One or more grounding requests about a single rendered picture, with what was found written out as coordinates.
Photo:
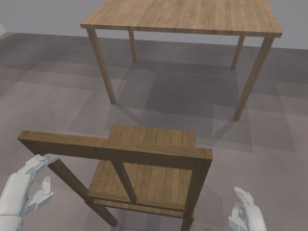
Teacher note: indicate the chair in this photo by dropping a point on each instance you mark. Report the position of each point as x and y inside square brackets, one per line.
[141, 169]

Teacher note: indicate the robot left forearm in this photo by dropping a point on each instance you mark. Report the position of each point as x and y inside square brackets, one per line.
[11, 223]

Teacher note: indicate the right robot hand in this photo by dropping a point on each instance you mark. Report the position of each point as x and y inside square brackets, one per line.
[252, 218]

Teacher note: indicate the table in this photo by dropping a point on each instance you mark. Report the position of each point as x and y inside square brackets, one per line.
[242, 18]

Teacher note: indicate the left robot hand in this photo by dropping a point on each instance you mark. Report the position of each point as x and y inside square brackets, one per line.
[14, 196]

